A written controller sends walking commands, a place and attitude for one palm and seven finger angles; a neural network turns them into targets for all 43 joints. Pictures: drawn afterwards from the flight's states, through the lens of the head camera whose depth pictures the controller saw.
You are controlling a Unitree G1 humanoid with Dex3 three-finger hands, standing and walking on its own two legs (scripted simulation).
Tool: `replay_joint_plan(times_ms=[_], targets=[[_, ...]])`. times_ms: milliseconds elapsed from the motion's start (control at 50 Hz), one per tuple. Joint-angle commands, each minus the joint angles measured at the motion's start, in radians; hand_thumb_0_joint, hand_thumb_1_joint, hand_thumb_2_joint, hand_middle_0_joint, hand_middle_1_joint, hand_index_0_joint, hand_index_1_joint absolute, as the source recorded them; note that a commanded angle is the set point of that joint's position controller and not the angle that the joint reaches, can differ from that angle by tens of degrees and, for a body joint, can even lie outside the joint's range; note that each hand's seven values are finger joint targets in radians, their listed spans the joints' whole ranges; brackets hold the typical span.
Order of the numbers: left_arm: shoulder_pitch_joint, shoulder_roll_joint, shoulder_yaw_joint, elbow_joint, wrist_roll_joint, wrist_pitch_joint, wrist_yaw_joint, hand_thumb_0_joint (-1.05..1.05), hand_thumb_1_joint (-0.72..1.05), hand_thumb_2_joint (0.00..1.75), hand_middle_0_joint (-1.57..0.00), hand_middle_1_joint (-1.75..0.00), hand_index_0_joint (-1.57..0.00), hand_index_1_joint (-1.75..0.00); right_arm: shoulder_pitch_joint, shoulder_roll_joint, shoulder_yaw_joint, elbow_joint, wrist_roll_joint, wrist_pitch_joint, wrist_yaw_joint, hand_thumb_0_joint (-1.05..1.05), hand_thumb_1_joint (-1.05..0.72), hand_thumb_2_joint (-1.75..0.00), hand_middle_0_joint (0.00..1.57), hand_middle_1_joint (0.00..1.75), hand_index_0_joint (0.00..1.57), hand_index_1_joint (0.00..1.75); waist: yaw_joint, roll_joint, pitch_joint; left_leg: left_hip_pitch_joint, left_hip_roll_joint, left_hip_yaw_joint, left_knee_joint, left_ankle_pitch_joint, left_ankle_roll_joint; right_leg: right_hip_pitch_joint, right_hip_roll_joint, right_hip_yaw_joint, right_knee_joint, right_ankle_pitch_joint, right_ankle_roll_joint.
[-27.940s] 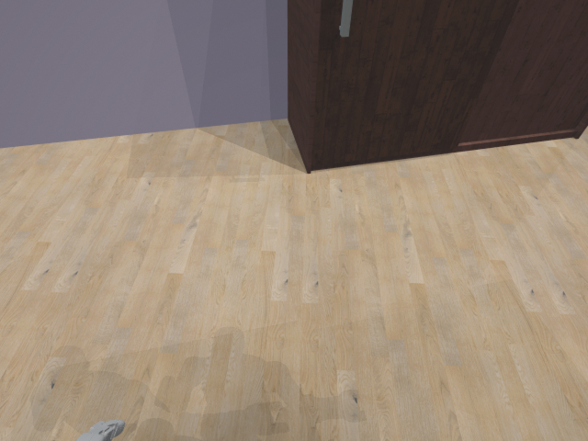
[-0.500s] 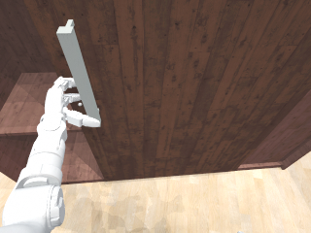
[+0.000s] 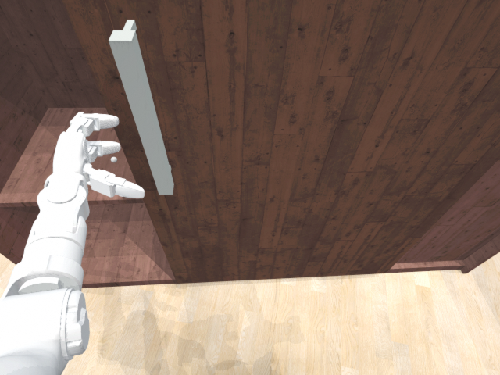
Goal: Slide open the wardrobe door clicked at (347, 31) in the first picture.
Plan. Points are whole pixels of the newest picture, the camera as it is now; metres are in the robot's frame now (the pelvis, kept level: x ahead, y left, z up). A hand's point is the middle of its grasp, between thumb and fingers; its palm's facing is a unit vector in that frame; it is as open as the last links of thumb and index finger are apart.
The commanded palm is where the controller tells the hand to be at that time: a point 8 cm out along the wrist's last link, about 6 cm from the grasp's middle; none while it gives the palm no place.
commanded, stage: slip the hand off the handle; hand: left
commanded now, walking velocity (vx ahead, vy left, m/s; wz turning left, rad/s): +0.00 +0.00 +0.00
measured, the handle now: (151, 122) +0.50 +0.18 +0.12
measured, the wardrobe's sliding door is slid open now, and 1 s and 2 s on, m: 0.45 0.45 0.45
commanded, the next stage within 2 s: draw the hand back to the body in 0.80 s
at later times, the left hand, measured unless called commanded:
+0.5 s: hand (95, 216) +0.33 +0.23 +0.09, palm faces +0.21 -0.96 -0.20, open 14.6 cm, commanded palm +0.29 +0.27 +0.11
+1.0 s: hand (93, 212) +0.32 +0.22 +0.11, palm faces +0.14 -0.99 +0.00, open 14.6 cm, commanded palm +0.27 +0.27 +0.11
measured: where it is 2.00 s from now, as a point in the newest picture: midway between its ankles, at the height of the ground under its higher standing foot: outside the picture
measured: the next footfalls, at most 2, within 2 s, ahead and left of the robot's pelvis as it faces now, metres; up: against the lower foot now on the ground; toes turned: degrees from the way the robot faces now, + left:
none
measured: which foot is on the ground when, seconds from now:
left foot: down 0.00-1.00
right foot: down 0.00-1.00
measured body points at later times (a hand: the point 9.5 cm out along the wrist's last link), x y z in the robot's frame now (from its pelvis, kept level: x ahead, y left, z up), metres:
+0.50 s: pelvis +0.00 -0.02 +0.01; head +0.00 -0.03 +0.46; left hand +0.31 +0.28 +0.11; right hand +0.16 -0.27 -0.08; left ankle +0.02 +0.08 -0.72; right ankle +0.00 -0.12 -0.72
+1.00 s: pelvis +0.00 -0.02 +0.01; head +0.00 -0.03 +0.46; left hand +0.31 +0.28 +0.12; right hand +0.15 -0.27 -0.09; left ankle +0.02 +0.08 -0.72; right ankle +0.00 -0.12 -0.72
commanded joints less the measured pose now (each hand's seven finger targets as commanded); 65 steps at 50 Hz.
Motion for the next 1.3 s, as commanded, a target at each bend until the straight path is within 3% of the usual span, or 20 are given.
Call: replay_joint_plan(times_ms=[0, 120, 240, 260, 340, 460, 540, 600, 680, 720, 800, 900, 920, 940, 960, 980, 1040, 1060, 1160, 1280], targets=[[-0.234, 0.182, 0.028, -0.258, -0.041, -0.035, -0.015, 0.0, -0.55, 0.2, -0.25, -1.15, -0.25, -1.15, 0.035, -0.169, -0.068, -0.124, 0.011, -0.037, -0.003, 0.0, -0.9, -0.9, 0.2, 0.3, 0.2, 0.3, 0.047, 0.044, -0.348, 0.338, 0.01, -0.131, -0.079, 0.338, -0.027, 0.029, 0.048, 0.032, -0.065, 0.227, -0.028], [-0.139, 0.214, 0.07, -0.443, -0.056, 0.003, 0.01, 0.0, -0.55, 0.2, -0.25, -1.15, -0.25, -1.15, -0.014, -0.163, -0.062, -0.16, 0.019, -0.035, -0.009, 0.0, -0.9, -0.9, 0.2, 0.3, 0.2, 0.3, 0.058, -0.006, -0.252, 0.264, -0.002, -0.105, -0.113, 0.232, -0.004, 0.078, 0.047, 0.039, -0.093, 0.213, -0.026], [-0.028, 0.234, 0.092, -0.671, -0.062, -0.021, 0.026, 0.0, -0.55, 0.2, -0.25, -1.15, -0.25, -1.15, -0.069, -0.145, -0.055, -0.175, 0.014, -0.062, -0.022, 0.0, -0.9, -0.9, 0.2, 0.3, 0.2, 0.3, 0.077, 0.072, -0.283, 0.301, -0.008, -0.084, -0.113, 0.255, 0.001, 0.13, 0.046, 0.053, -0.092, 0.24, -0.027], [0.007, 0.2, 0.063, -0.689, -0.064, -0.016, 0.019, 0.0, -0.55, 0.2, -0.25, -1.15, -0.25, -1.15, -0.081, -0.137, -0.051, -0.174, 0.014, -0.067, -0.022, 0.0, -0.9, -0.9, 0.2, 0.3, 0.2, 0.3, 0.079, 0.105, -0.285, 0.319, -0.007, -0.085, -0.115, 0.273, -0.003, 0.13, 0.044, 0.05, -0.09, 0.248, -0.029], [0.079, 0.125, 0.012, -0.716, -0.103, 0.037, -0.009, 0.0, -0.55, 0.2, -0.25, -1.15, -0.25, -1.15, -0.112, -0.135, -0.045, -0.178, 0.023, -0.088, -0.035, 0.0, -0.9, -0.9, 0.2, 0.3, 0.2, 0.3, 0.062, 0.046, -0.213, 0.31, -0.01, -0.086, -0.127, 0.218, 0.001, 0.114, 0.045, 0.043, -0.119, 0.223, -0.023], [0.156, 0.14, 0.029, -0.727, -0.123, 0.101, -0.029, 0.0, -0.55, 0.2, -0.25, -1.15, -0.25, -1.15, -0.159, -0.136, -0.032, -0.177, 0.03, -0.103, -0.055, 0.0, -0.9, -0.9, 0.2, 0.3, 0.2, 0.3, 0.073, 0.002, -0.143, 0.28, -0.019, -0.083, -0.146, 0.139, 0.003, 0.117, 0.032, 0.048, -0.148, 0.169, -0.02], [0.176, 0.132, 0.02, -0.818, -0.123, 0.082, -0.034, 0.0, -0.55, 0.2, -0.25, -1.15, -0.25, -1.15, -0.176, -0.13, -0.026, -0.186, 0.022, -0.122, -0.059, 0.0, -0.9, -0.9, 0.2, 0.3, 0.2, 0.3, 0.079, 0.024, -0.181, 0.31, -0.023, -0.083, -0.135, 0.17, 0.002, 0.13, 0.031, 0.051, -0.139, 0.198, -0.019], [0.194, 0.118, 0.013, -0.818, -0.131, 0.072, -0.039, 0.0, -0.55, 0.2, -0.25, -1.15, -0.25, -1.15, -0.194, -0.12, -0.016, -0.182, 0.022, -0.134, -0.064, 0.0, -0.9, -0.9, 0.2, 0.3, 0.2, 0.3, 0.078, 0.023, -0.144, 0.295, -0.028, -0.081, -0.141, 0.141, 0.001, 0.126, 0.028, 0.054, -0.146, 0.177, -0.017], [0.09, 0.197, 0.067, -0.797, -0.126, 0.081, -0.038, 0.0, -0.55, 0.2, -0.25, -1.15, -0.25, -1.15, -0.201, -0.125, -0.01, -0.163, 0.02, -0.138, -0.078, 0.0, -0.9, -0.9, 0.2, 0.3, 0.2, 0.3, 0.069, 0.033, -0.136, 0.274, -0.033, -0.079, -0.141, 0.101, 0.002, 0.125, 0.017, 0.074, -0.165, 0.134, -0.012], [0.091, 0.19, 0.061, -0.758, -0.122, 0.087, -0.045, 0.0, -0.55, 0.2, -0.25, -1.15, -0.25, -1.15, -0.2, -0.123, -0.006, -0.158, 0.021, -0.14, -0.084, 0.0, -0.9, -0.9, 0.2, 0.3, 0.2, 0.3, 0.073, 0.046, -0.126, 0.271, -0.032, -0.081, -0.148, 0.092, -0.003, 0.125, 0.017, 0.067, -0.164, 0.121, -0.016], [0.115, 0.147, 0.022, -0.777, -0.132, 0.073, -0.066, 0.0, -0.55, 0.2, -0.25, -1.15, -0.25, -1.15, -0.188, -0.121, -0.012, -0.158, 0.017, -0.16, -0.083, 0.0, -0.9, -0.9, 0.2, 0.3, 0.2, 0.3, 0.078, 0.081, -0.203, 0.311, -0.031, -0.084, -0.131, 0.155, -0.003, 0.146, 0.02, 0.062, -0.144, 0.191, -0.019], [0.27, 0.155, 0.068, -0.726, -0.157, 0.087, -0.085, 0.0, -0.55, 0.2, -0.25, -1.15, -0.25, -1.15, -0.175, -0.133, -0.022, -0.162, 0.018, -0.164, -0.07, 0.0, -0.9, -0.9, 0.2, 0.3, 0.2, 0.3, 0.105, -0.006, -0.208, 0.274, -0.027, -0.079, -0.13, 0.2, -0.004, 0.177, 0.021, 0.05, -0.125, 0.257, -0.013], [0.153, 0.054, 0.123, -0.84, -0.381, -0.005, -0.183, 0.0, -0.55, 0.2, -0.25, -1.15, -0.25, -1.15, -0.169, -0.142, -0.018, -0.16, 0.016, -0.191, -0.082, 0.0, -0.9, -0.9, 0.2, 0.3, 0.2, 0.3, 0.061, -0.078, -0.242, 0.288, -0.036, -0.091, -0.115, 0.219, -0.014, 0.231, 0.021, 0.057, -0.127, 0.341, -0.018], [0.213, 0.155, 0.194, -0.786, -0.4, -0.057, -0.242, 0.0, -0.55, 0.2, -0.25, -1.15, -0.25, -1.15, -0.175, -0.144, -0.016, -0.145, 0.013, -0.204, -0.089, 0.0, -0.9, -0.9, 0.2, 0.3, 0.2, 0.3, 0.105, -0.094, -0.276, 0.268, -0.031, -0.086, -0.106, 0.236, -0.016, 0.288, 0.015, 0.073, -0.099, 0.402, -0.016], [0.254, 0.135, 0.176, -0.782, -0.417, -0.082, -0.284, 0.0, -0.55, 0.2, -0.25, -1.15, -0.25, -1.15, -0.188, -0.134, -0.008, -0.154, 0.017, -0.213, -0.091, 0.0, -0.9, -0.9, 0.2, 0.3, 0.2, 0.3, 0.118, -0.044, -0.268, 0.264, -0.036, -0.079, -0.106, 0.244, -0.014, 0.297, 0.011, 0.075, -0.084, 0.434, -0.017], [0.299, 0.179, 0.234, -0.79, -0.435, -0.11, -0.309, 0.0, -0.55, 0.2, -0.25, -1.15, -0.25, -1.15, -0.174, -0.137, -0.012, -0.156, 0.013, -0.221, -0.091, 0.0, -0.9, -0.9, 0.2, 0.3, 0.2, 0.3, 0.131, -0.04, -0.269, 0.271, -0.034, -0.082, -0.108, 0.267, -0.017, 0.289, 0.011, 0.075, -0.073, 0.466, -0.014], [0.484, 0.195, 0.202, -0.823, -0.333, -0.086, -0.291, 0.0, -0.55, 0.2, -0.25, -1.15, -0.25, -1.15, -0.17, -0.13, -0.019, -0.185, 0.009, -0.224, -0.063, 0.0, -0.9, -0.9, 0.2, 0.3, 0.2, 0.3, 0.162, 0.087, -0.195, 0.277, -0.024, -0.074, -0.12, 0.313, -0.013, 0.2, 0.023, 0.053, -0.061, 0.383, -0.024], [0.499, 0.147, 0.157, -0.844, -0.319, -0.056, -0.28, 0.0, -0.55, 0.2, -0.25, -1.15, -0.25, -1.15, -0.187, -0.123, -0.014, -0.198, 0.015, -0.222, -0.055, 0.0, -0.9, -0.9, 0.2, 0.3, 0.2, 0.3, 0.15, 0.084, -0.142, 0.261, -0.022, -0.074, -0.134, 0.288, -0.015, 0.169, 0.022, 0.044, -0.07, 0.344, -0.023], [0.466, 0.138, 0.199, -1.025, -0.379, 0.042, -0.243, 0.0, -0.55, 0.2, -0.25, -1.15, -0.25, -1.15, -0.215, -0.127, -0.019, -0.229, 0.029, -0.235, -0.066, 0.0, -0.9, -0.9, 0.2, 0.3, 0.2, 0.3, 0.131, 0.017, -0.138, 0.284, -0.017, -0.085, -0.155, 0.182, -0.012, 0.167, 0.031, 0.042, -0.126, 0.223, -0.018], [0.404, 0.06, 0.083, -1.126, -0.348, 0.004, -0.22, 0.0, -0.55, 0.2, -0.25, -1.15, -0.25, -1.15, -0.209, -0.117, -0.003, -0.185, 0.025, -0.277, -0.09, 0.0, -0.9, -0.9, 0.2, 0.3, 0.2, 0.3, 0.086, 0.089, -0.077, 0.339, -0.011, -0.118, -0.18, 0.085, -0.018, 0.098, 0.044, 0.034, -0.151, 0.101, -0.022]])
